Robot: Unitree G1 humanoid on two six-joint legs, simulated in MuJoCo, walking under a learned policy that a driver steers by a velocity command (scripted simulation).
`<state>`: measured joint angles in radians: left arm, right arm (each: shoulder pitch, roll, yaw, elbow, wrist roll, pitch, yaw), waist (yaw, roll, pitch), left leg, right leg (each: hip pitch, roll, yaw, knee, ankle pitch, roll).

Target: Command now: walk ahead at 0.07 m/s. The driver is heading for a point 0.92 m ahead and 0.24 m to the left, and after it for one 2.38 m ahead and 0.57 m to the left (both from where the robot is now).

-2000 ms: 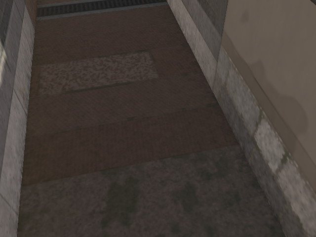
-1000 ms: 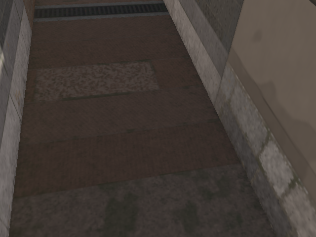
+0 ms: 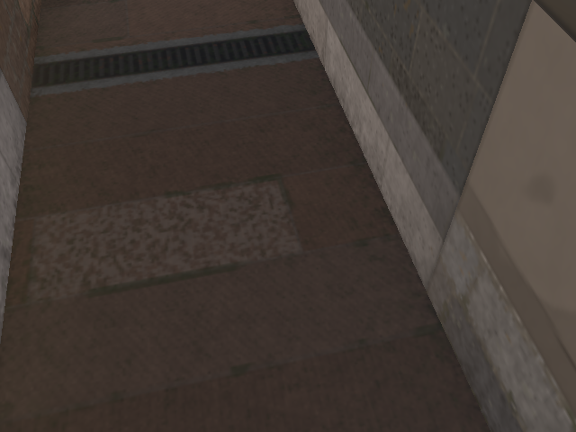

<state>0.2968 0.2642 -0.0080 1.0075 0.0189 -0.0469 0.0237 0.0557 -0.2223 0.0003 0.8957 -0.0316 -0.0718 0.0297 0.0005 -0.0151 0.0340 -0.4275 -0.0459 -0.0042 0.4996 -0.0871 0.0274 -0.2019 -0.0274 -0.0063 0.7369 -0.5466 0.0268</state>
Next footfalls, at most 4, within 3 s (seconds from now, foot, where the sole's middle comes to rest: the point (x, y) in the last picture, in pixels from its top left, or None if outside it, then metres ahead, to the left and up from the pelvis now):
0.12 right None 0.02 -0.14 -0.76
1.48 right None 0.45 -0.07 -0.76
2.02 left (182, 344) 0.69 0.29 -0.76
2.54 right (196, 226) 1.06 0.30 -0.76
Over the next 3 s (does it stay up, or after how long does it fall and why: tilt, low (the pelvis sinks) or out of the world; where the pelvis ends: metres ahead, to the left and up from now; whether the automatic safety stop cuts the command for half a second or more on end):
stays up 0.99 0.36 0.01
